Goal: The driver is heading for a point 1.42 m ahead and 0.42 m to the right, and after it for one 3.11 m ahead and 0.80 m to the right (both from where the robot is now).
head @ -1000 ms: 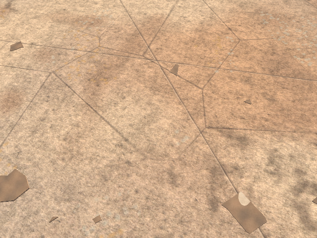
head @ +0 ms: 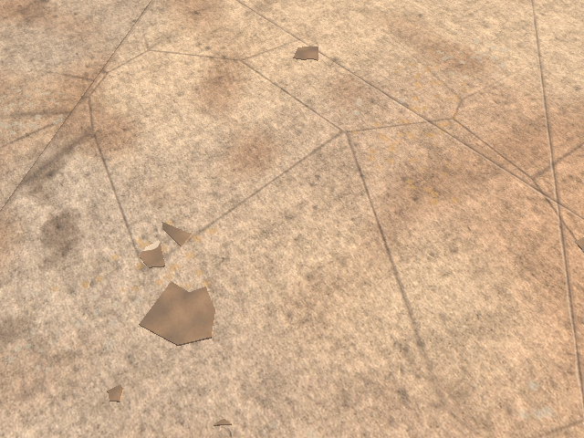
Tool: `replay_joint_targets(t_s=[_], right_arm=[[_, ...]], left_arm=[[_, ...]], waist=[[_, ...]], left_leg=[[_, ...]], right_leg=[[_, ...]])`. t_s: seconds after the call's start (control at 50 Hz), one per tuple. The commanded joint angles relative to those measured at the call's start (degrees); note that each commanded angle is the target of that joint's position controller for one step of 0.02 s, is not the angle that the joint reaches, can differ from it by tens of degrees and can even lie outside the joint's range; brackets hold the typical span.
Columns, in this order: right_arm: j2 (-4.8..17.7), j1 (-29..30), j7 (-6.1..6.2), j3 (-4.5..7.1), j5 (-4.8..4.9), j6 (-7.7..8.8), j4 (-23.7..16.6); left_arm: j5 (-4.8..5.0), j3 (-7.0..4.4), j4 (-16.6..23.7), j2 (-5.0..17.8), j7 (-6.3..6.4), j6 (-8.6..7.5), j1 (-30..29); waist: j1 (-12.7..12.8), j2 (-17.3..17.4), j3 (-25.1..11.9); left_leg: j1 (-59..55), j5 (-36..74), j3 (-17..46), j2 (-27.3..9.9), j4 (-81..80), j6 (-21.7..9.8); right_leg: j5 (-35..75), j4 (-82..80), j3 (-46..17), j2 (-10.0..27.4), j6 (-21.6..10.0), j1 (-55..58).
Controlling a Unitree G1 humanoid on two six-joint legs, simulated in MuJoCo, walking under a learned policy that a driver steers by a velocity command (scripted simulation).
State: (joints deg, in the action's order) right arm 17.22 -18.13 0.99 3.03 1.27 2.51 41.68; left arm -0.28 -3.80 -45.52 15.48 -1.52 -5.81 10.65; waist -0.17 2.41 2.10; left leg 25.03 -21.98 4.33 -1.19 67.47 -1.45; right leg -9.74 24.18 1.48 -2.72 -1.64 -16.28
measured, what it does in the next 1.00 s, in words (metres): walks ahead, turning right: left foot, then right foot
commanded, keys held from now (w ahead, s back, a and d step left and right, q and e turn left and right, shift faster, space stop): w+e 1.00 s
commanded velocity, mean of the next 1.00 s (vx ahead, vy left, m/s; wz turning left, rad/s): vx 0.49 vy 0.00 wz -0.43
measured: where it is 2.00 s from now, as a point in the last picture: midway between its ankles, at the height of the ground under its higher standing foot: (424, 231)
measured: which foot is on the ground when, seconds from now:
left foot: up 0.00-0.26, down 0.28-0.78, up 0.80-1.00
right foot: down 0.00-0.28, up 0.30-0.76, down 0.78-1.00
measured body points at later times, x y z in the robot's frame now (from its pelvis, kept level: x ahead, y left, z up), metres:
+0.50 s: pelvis +0.27 +0.04 +0.01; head +0.30 +0.05 +0.46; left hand +0.46 +0.29 -0.10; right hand +0.29 -0.25 -0.09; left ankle +0.28 +0.15 -0.74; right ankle +0.27 -0.12 -0.66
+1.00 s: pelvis +0.51 -0.10 +0.01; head +0.54 -0.13 +0.45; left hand +0.73 +0.10 -0.10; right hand +0.53 -0.42 -0.09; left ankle +0.66 +0.04 -0.66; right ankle +0.49 -0.16 -0.74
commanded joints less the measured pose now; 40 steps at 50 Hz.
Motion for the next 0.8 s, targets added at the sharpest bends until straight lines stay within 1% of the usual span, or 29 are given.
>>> replay_joint_targets(t_s=[0.02, 0.04, 0.06, 0.08, 0.12, 0.18, 0.22, 0.24, 0.26, 0.28, 0.3, 0.32, 0.34, 0.36, 0.38, 0.4, 0.42, 0.44, 0.48, 0.54, 0.6, 0.64, 0.68, 0.7, 0.72, 0.74, 0.76, 0.78, 0.8], right_arm=[[2.6, 0.3, -0.63, 0.61, -0.65, 1.48, -5.0], [1.9, 2.3, -0.73, 0.17, -1.11, 1.65, -5.9], [1.4, 4.5, -0.89, -0.31, -1.61, 2.0, -6.7], [0.9, 6.4, -1.16, -0.71, -1.81, 2.43, -7.2], [1.4, 10.2, -1.72, -0.86, -1.41, 3.0, -7.8], [3.6, 13.8, -2.14, -0.19, -0.58, 3.32, -9.2], [5.0, 13.2, -2.07, 0.57, -0.4, 3.55, -9.2], [5.7, 10.7, -1.85, 1.18, -0.4, 3.56, -8.5], [7.5, 5.2, -1.38, 2.28, -0.57, 3.6, -7.3], [11.6, -3.5, -0.74, 3.49, -1.69, 3.59, -6.6], [16.0, -6.9, -0.93, 4.33, -2.82, 2.75, -5.9], [11.6, -6.3, -1.38, 3.41, -2.16, 2.86, -5.5], [8.1, -3.3, -1.44, 2.35, -1.64, 2.98, -5.6], [6.0, -0.1, -1.56, 1.7, -1.77, 3.1, -5.7], [4.6, 2.3, -1.64, 1.34, -2.06, 3.15, -5.4], [3.6, 3.8, -1.57, 1.13, -2.28, 3.39, -5.1], [3.6, 4.5, -1.47, 1.32, -2.28, 3.74, -4.7], [3.8, 4.4, -1.37, 1.55, -2.09, 4.11, -4.2], [4.9, 4.2, -1.07, 2.14, -1.8, 4.45, -3.2], [6.5, 3.8, -0.56, 2.8, -1.7, 4.11, -1.9], [8.3, 2.4, -0.15, 3.38, -1.28, 3.53, -0.7], [9.3, 0.9, -0.13, 3.77, -0.69, 3.05, 0.3], [10.2, 0.0, -0.17, 4.17, -0.06, 2.37, 1.1], [11.0, 0.2, -0.09, 4.39, 0.11, 1.99, 1.2], [12.0, 0.2, 0.05, 4.68, 0.39, 1.58, 1.2], [12.7, 0.5, 0.18, 4.88, 0.67, 1.07, 1.2], [12.4, 1.2, 0.32, 4.61, 0.93, 0.7, 0.9], [10.2, 0.3, 0.58, 3.63, -0.29, 1.0, 0.0], [1.6, -5.1, -0.1, 0.91, -2.66, 2.28, -3.5]], left_arm=[[0.64, -1.02, 1.6, 6.1, 0.36, -0.62, 1.1], [1.2, -1.22, 1.4, 7.1, 0.49, -0.63, 1.3], [1.54, -1.52, 1.5, 8.2, 0.68, -0.52, 1.4], [1.7, -1.76, 1.5, 9.1, 0.84, -0.33, 1.4], [2.02, -2.17, 1.3, 10.5, 0.94, 0.09, 2.8], [2.72, -2.36, 0.5, 11.6, 1.07, 0.76, 6.7], [2.56, -2.29, 0.2, 11.6, 1.23, 1.39, 7.7], [2.24, -2.0, 0.1, 10.9, 1.3, 1.66, 8.2], [1.7, -1.32, 0.2, 9.1, 1.27, 1.72, 8.7], [0.54, 0.26, 1.6, 4.7, 1.1, 1.61, 8.6], [1.61, 1.38, 3.5, 0.7, 1.48, 0.89, 14.5], [3.01, 0.15, 2.9, 6.3, 1.68, 0.89, 14.2], [3.37, -0.69, 3.3, 8.8, 1.62, 1.16, 10.8], [2.84, -0.78, 3.5, 8.6, 1.66, 1.47, 8.5], [2.24, -0.97, 3.7, 8.0, 1.61, 1.77, 7.1], [2.17, -1.13, 3.9, 7.3, 1.38, 2.37, 6.6], [2.27, -0.98, 4.3, 6.2, 1.14, 2.95, 6.4], [2.2, -0.74, 4.8, 5.0, 0.97, 3.46, 5.7], [1.78, -0.5, 6.1, 3.9, 0.74, 4.12, 3.6], [1.55, 0.08, 7.9, 2.9, -0.19, 4.1, -0.5], [1.44, 0.59, 9.7, 2.5, -1.35, 3.77, -6.1], [1.54, 0.6, 11.1, 3.0, -1.88, 3.8, -9.2], [1.57, 0.3, 12.5, 3.9, -2.32, 3.89, -11.0], [1.49, -0.05, 12.9, 4.7, -2.46, 3.97, -10.8], [1.38, -0.63, 13.0, 5.7, -2.43, 4.16, -9.3], [1.42, -1.62, 12.3, 7.4, -2.27, 4.39, -4.8], [1.64, -3.28, 10.0, 10.0, -1.75, 4.64, 3.9], [1.81, -5.27, 7.5, 14.4, -0.58, 5.35, 13.6], [2.21, -5.89, 8.2, 21.0, -0.04, 4.92, 11.1]], waist=[[-0.7, -7.9, -1.5], [-0.6, -7.6, -0.4], [-0.3, -7.1, 0.2], [0.1, -6.9, 0.4], [1.4, -6.7, 0.3], [2.2, -6.6, -0.4], [0.8, -6.6, -0.9], [-0.8, -6.5, -1.9], [-3.6, -6.0, -4.5], [-7.5, 0.4, -11.9], [-4.9, 16.8, -18.3], [-5.3, 13.4, -15.4], [-5.0, 9.2, -9.5], [-4.0, 6.1, -6.6], [-2.8, 5.2, -4.4], [-1.6, 5.3, -2.9], [-1.0, 5.2, -2.5], [-0.7, 4.3, -2.1], [-0.4, 2.3, -1.0], [-1.2, 1.0, 0.2], [-3.0, 0.2, 1.8], [-3.7, 0.0, 2.9], [-3.5, 0.3, 3.3], [-2.7, 0.9, 2.4], [-1.4, 2.0, 0.5], [1.4, 2.6, -2.6], [6.4, 1.8, -7.2], [10.4, -2.5, -12.1], [2.3, -18.3, -16.3]], left_leg=[[9.8, 1.4, 1.2, -5.3, -5.2, 0.3], [10.0, 2.0, 0.2, -5.5, -9.7, 0.9], [9.0, 4.5, -0.6, -5.4, -14.6, 1.5], [6.9, 8.2, -1.1, -4.9, -19.5, 1.8], [2.3, 15.7, -2.2, -2.8, -27.5, 2.8], [-1.7, 20.7, -1.3, -1.2, -34.0, 3.1], [-6.2, 20.0, -1.5, -0.7, -37.4, 2.2], [-11.0, 18.4, -2.1, -0.4, -38.6, 1.4], [-19.0, 16.4, -2.0, -1.0, -39.6, 0.0], [-31.2, 11.9, 7.8, -11.1, -40.5, -3.7], [-42.2, -1.6, 32.0, -23.6, -48.0, -10.8], [-39.2, -9.9, 38.5, -22.9, -51.7, -11.8], [-34.9, -7.8, 29.7, -21.2, -51.6, -10.3], [-29.9, 0.1, 21.8, -18.5, -51.9, -9.1], [-25.9, 6.6, 16.4, -16.4, -53.1, -8.6], [-22.8, 11.6, 11.5, -14.8, -54.6, -8.0], [-21.0, 15.2, 8.5, -14.4, -55.8, -8.1], [-20.4, 18.8, 6.1, -14.5, -56.7, -8.6], [-20.3, 23.1, 2.1, -14.9, -58.2, -9.2], [-21.2, 24.7, -4.1, -14.2, -59.4, -8.9], [-21.6, 25.2, -9.2, -13.9, -59.7, -7.9], [-23.9, 26.0, -11.2, -14.6, -59.1, -7.2], [-27.3, 31.2, -12.8, -15.5, -56.6, -6.2], [-28.5, 39.2, -13.9, -15.6, -53.8, -5.6], [-29.6, 49.6, -14.8, -15.5, -49.5, -5.1], [-29.5, 58.3, -15.9, -14.8, -42.1, -4.4], [-25.4, 59.5, -17.6, -12.9, -30.6, -2.7], [-11.7, 43.4, -17.5, -10.6, -13.6, 0.0], [13.7, -10.9, -12.5, 1.1, 6.9, 3.8]], right_leg=[[1.6, -15.2, -19.4, 15.5, -13.2, 6.6], [3.1, -16.2, -18.2, 15.4, -13.7, 5.0], [4.2, -16.7, -16.5, 14.8, -13.7, 3.6], [4.8, -16.8, -14.5, 13.6, -13.1, 2.2], [6.5, -16.0, -12.4, 12.1, -11.6, 0.4], [4.0, -13.3, -14.6, 13.5, -9.3, 2.7], [1.2, -9.7, -16.1, 13.9, -7.4, 3.6], [1.5, -6.4, -15.8, 12.9, -6.2, 2.7], [4.0, 1.0, -14.2, 10.0, -4.5, 0.6], [-3.8, 18.3, -10.4, 5.7, -1.9, -6.0], [-23.1, 37.1, -4.8, -0.1, 0.9, -21.5], [-22.4, 46.3, -8.8, 2.4, 1.1, -27.4], [-17.2, 48.8, -9.0, 4.6, 0.8, -29.8], [-12.7, 48.0, -8.1, 6.5, 0.9, -28.2], [-9.8, 45.7, -8.2, 7.8, 1.1, -26.9], [-7.9, 43.8, -8.2, 8.9, 1.2, -24.6], [-6.5, 42.8, -7.6, 9.2, 1.5, -23.0], [-5.5, 41.8, -7.3, 9.4, 1.8, -22.9], [-2.8, 37.9, -7.3, 9.5, 2.4, -24.3], [5.0, 27.6, -6.1, 9.4, 2.6, -24.1], [10.5, 18.8, -2.9, 8.4, 1.7, -21.5], [9.9, 15.5, -1.6, 8.0, 0.6, -21.1], [6.6, 13.2, -0.1, 7.1, -1.1, -20.7], [4.0, 12.5, 1.4, 5.7, -2.3, -18.7], [0.9, 12.5, 3.2, 3.7, -3.5, -15.1], [-1.3, 12.1, 4.8, 1.3, -5.0, -8.8], [1.5, 8.7, 5.4, -1.3, -7.1, 3.8], [2.7, 7.9, -3.1, 2.4, -9.9, 21.5], [-7.3, 2.6, -36.5, 17.6, -20.3, 37.9]])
